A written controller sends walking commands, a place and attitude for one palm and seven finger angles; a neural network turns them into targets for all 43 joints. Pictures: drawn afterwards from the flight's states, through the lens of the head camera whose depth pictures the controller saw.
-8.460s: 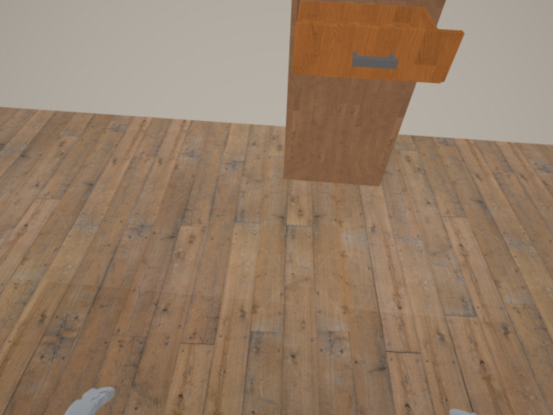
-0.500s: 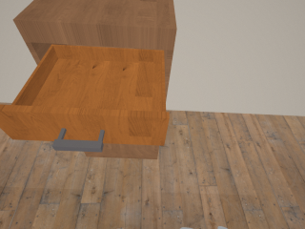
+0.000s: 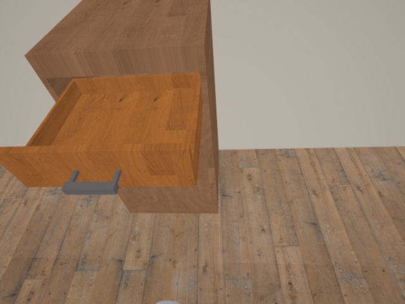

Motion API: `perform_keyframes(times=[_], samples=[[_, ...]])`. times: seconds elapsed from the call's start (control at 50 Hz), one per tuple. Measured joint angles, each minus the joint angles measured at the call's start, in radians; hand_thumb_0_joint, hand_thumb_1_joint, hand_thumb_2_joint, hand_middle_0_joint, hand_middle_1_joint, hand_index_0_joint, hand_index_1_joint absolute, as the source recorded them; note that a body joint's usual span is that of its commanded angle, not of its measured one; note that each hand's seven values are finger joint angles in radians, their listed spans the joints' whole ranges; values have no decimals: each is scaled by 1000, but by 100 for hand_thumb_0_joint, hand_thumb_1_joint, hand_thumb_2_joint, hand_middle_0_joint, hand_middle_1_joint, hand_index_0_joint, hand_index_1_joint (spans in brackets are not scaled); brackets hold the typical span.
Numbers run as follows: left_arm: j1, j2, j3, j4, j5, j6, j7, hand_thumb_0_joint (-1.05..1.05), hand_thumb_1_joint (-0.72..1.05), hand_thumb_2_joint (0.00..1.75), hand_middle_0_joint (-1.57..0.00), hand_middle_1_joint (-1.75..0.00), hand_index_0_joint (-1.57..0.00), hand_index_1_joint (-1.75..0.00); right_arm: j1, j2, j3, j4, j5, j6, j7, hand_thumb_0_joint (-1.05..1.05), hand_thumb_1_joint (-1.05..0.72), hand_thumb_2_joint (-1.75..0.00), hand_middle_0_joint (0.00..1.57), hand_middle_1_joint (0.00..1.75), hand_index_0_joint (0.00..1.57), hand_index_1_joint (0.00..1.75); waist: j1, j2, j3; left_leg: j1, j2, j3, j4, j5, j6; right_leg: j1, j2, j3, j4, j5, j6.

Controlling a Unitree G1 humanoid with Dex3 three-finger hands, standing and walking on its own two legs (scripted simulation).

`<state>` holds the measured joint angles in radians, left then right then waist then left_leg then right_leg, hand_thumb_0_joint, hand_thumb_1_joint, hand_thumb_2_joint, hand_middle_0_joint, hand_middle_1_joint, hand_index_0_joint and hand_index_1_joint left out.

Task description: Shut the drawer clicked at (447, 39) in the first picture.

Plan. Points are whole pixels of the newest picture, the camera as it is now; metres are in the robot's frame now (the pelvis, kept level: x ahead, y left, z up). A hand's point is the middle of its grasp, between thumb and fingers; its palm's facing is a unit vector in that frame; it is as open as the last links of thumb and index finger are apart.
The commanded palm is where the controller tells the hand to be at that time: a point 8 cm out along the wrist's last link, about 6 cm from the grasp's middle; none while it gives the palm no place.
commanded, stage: come to a stop and stand still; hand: left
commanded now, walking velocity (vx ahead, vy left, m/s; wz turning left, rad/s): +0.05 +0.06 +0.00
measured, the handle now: (93, 180) +0.36 +0.29 +0.03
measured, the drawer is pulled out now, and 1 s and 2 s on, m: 0.29 0.29 0.29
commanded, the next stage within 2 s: look again from close up in 0.64 s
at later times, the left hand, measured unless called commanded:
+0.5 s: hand out of the picture +0.01 +0.23 -0.19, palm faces +0.05 -0.98 -0.18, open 7.3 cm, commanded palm none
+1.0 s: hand out of the picture +0.04 +0.25 -0.19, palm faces -0.04 -0.96 -0.28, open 7.3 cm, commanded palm none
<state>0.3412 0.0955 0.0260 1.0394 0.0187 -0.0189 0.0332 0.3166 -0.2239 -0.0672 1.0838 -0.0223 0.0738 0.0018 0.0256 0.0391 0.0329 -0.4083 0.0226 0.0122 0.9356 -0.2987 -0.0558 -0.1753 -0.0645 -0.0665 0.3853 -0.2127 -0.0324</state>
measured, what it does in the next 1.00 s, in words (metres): steps on the spot: left foot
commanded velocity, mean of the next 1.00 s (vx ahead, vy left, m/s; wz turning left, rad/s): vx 0.00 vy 0.00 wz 0.00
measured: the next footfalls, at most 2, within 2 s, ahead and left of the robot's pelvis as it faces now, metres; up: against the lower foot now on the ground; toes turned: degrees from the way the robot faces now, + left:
left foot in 0.22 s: +0.04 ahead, +0.18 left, +0.00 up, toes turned +3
left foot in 2.00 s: +0.12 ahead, +0.18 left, +0.00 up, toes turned +5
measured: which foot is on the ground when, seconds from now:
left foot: up 0.00-0.20, down 0.22-1.00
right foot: down 0.00-1.00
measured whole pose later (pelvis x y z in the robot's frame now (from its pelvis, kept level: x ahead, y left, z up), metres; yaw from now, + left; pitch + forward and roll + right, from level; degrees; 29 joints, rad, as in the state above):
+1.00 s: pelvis +0.01 +0.05 -0.02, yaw -1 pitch +0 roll +0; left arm 0.26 0.21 -0.01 1.03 0.01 0.00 0.04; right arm 0.27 -0.19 -0.02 1.05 -0.01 0.01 -0.02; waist -0.02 0.02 0.04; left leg -0.24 0.03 0.06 0.57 -0.32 -0.01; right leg -0.26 -0.07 -0.02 0.58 -0.31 0.04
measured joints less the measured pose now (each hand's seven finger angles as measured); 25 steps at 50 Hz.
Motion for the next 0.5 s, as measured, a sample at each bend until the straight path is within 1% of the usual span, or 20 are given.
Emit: perform_keyframes(times=[0.08,0.14,0.18,0.2,0.22,0.24,0.26,0.3,0.34,0.4,0.5], samples=[[15,4,5,15,5,3,3,0,91,90,-20,-30,-21,-30,-32,7,5,-6,6,-1,-5,1,-91,-90,20,29,20,29,15,-11,9,33,5,3,-79,-49,-1,-8,-8,-2,15,-8,9],[25,15,8,35,9,12,1,0,91,90,-20,-30,-21,-30,-69,18,11,-20,14,-15,-9,1,-91,-90,20,29,20,29,25,-28,8,81,3,13,-204,-64,8,-15,-14,4,35,-18,22],[28,24,9,51,7,18,0,0,91,90,-20,-30,-21,-29,-94,28,16,-30,19,-31,-13,1,-91,-90,20,29,20,29,27,-40,7,138,0,24,-333,-7,14,-25,-15,9,64,-33,35],[30,28,9,58,5,22,0,0,91,90,-20,-30,-21,-29,-103,31,21,-36,21,-43,-15,1,-91,-90,20,29,20,29,26,-38,3,171,3,27,-405,39,17,-33,-10,9,87,-45,43],[32,28,8,62,1,26,0,0,91,90,-20,-30,-21,-29,-107,30,24,-44,21,-57,-17,1,-91,-90,20,29,20,29,23,-24,-4,201,16,21,-462,82,25,-45,3,3,115,-61,50],[25,34,8,71,-2,32,1,1,91,90,-20,-30,-21,-29,-116,38,25,-41,20,-67,-22,1,-91,-90,20,29,20,29,17,-28,-5,208,17,19,-467,42,32,-54,2,0,144,-78,58],[16,45,8,76,-3,38,2,1,91,90,-20,-30,-21,-29,-124,52,29,-38,19,-69,-25,0,-91,-90,20,29,20,29,18,-47,-3,207,6,23,-450,20,38,-53,-7,6,159,-95,59],[6,61,10,77,-2,41,6,1,91,90,-20,-30,-20,-29,-131,75,37,-35,16,-71,-31,0,-92,-90,20,29,20,29,25,-77,-10,213,-6,33,-439,8,47,-47,-14,25,158,-96,56],[-10,69,6,81,-3,40,5,1,91,90,-20,-30,-20,-29,-138,84,43,-31,17,-75,-38,0,-93,-90,20,29,20,29,26,-90,-12,227,-14,39,-451,15,53,-33,-21,31,144,-82,65],[-36,66,-3,83,-4,33,2,1,91,90,-20,-29,-20,-29,-146,84,48,-25,20,-80,-45,-1,-94,-90,20,29,20,30,23,-81,-11,243,-15,41,-468,22,59,-8,-21,33,106,-67,85],[-71,58,-14,84,-5,23,-1,0,91,90,-20,-29,-20,-29,-146,73,48,-16,24,-84,-44,-1,-94,-90,20,29,20,30,4,-62,-6,256,-14,50,-490,32,64,11,-18,40,61,-40,92]])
